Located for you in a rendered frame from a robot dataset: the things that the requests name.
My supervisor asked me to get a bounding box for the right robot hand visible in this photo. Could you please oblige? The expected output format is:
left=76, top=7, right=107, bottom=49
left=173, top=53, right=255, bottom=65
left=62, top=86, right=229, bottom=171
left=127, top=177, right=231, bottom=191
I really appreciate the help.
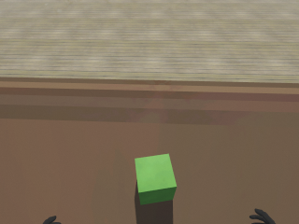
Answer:
left=249, top=208, right=276, bottom=224

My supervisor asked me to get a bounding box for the carton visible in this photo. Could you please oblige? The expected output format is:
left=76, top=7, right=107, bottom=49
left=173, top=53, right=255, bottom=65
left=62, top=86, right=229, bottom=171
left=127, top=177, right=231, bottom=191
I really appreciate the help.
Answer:
left=135, top=154, right=177, bottom=205

